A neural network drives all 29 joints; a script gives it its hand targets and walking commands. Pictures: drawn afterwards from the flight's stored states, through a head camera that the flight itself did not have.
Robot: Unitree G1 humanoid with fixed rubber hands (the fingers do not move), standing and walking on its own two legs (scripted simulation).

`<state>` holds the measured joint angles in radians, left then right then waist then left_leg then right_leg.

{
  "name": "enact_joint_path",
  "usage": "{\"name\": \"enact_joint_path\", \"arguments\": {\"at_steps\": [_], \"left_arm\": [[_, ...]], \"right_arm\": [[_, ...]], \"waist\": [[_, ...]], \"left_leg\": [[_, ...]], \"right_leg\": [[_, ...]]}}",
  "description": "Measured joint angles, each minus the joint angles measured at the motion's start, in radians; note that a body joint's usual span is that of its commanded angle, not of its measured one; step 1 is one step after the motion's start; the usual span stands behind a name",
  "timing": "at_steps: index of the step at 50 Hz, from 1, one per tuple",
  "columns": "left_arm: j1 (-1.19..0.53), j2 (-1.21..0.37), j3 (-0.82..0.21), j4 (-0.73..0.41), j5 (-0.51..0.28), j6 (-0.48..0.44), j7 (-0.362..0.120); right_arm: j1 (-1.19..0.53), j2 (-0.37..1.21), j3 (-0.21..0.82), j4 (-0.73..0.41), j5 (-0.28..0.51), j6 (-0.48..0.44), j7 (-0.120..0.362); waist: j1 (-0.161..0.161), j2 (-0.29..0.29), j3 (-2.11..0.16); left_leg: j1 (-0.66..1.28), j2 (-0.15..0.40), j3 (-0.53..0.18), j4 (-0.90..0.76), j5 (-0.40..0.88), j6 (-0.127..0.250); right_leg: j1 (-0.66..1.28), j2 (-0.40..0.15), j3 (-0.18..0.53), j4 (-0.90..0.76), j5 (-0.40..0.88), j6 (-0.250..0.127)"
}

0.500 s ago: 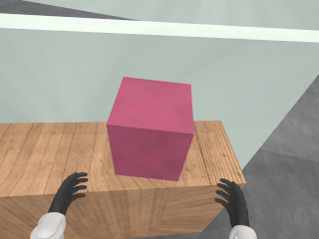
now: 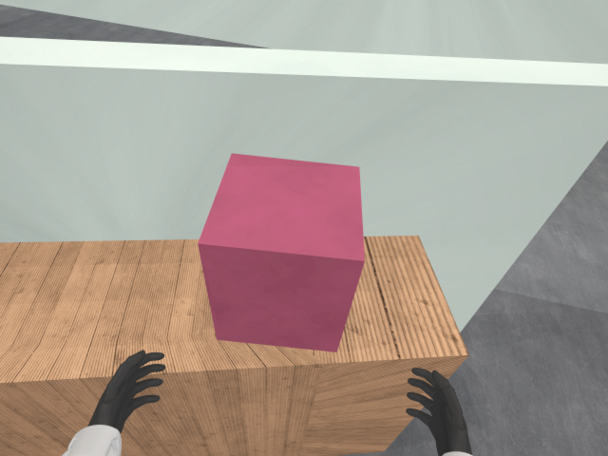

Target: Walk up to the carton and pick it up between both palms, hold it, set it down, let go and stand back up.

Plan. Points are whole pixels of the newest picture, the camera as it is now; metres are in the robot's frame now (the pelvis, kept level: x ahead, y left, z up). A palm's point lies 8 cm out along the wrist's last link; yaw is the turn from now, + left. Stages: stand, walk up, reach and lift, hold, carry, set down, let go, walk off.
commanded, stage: set down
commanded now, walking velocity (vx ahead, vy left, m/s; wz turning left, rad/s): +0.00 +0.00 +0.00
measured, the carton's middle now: (285, 255) +0.43 +0.02 +0.00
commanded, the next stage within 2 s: let go in 0.84 s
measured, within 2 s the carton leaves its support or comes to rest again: neither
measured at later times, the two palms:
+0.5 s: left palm (111, 429) +0.18 +0.24 -0.06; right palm (445, 448) +0.15 -0.19 -0.06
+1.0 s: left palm (110, 435) +0.17 +0.24 -0.06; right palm (448, 451) +0.15 -0.21 -0.07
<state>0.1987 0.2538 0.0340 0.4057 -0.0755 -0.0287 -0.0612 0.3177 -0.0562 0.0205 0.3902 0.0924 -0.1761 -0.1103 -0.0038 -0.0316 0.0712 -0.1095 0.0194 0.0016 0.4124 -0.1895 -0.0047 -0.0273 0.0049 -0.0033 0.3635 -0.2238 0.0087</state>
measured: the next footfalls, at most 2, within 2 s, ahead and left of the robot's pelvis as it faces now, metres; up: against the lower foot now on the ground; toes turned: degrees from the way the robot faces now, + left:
none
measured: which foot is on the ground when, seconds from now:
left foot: down 0.00-1.00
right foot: down 0.00-1.00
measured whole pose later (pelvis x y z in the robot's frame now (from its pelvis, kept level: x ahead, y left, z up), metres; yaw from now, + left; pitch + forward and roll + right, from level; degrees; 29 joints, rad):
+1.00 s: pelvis +0.00 +0.00 +0.00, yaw +0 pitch -6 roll -1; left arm 0.20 0.24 0.03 0.41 -0.08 0.17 0.00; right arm 0.21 -0.10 -0.04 0.65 0.01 -0.16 0.00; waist 0.00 -0.01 0.10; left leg -0.11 0.02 0.00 0.41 -0.20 -0.01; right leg -0.02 0.00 0.00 0.36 -0.23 0.01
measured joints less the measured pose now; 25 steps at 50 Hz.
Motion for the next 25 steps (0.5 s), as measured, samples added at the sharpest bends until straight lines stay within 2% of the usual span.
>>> {"name": "enact_joint_path", "arguments": {"at_steps": [13,25], "left_arm": [[0.000,0.000,0.000,0.000,0.000,0.092,0.023],[0.000,0.000,0.000,0.000,0.000,0.131,0.045]], "right_arm": [[-0.013,0.000,-0.015,0.048,-0.045,0.020,0.035],[-0.047,0.000,-0.033,0.118,-0.059,0.021,0.063]], "waist": [[0.000,0.000,0.018],[0.000,0.001,0.033]], "left_leg": [[0.003,0.000,0.000,0.000,-0.001,0.000],[0.003,0.000,0.000,0.000,-0.005,-0.002]], "right_leg": [[0.003,0.000,0.000,0.000,0.000,0.000],[0.003,0.000,0.000,0.000,-0.004,-0.002]]}}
